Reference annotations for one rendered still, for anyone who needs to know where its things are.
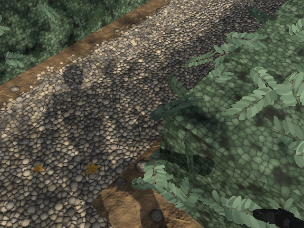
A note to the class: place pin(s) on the robot right hand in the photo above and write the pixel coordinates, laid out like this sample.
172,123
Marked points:
280,217

